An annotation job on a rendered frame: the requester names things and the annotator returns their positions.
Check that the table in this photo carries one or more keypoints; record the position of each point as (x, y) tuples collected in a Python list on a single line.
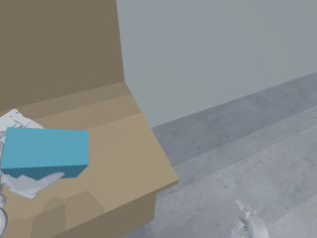
[(61, 66)]

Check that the robot right hand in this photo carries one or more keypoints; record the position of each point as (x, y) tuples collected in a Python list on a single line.
[(253, 228)]

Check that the sponge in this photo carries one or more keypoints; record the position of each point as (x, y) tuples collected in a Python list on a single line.
[(39, 152)]

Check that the robot left hand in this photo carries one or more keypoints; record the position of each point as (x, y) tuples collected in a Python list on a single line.
[(23, 185)]

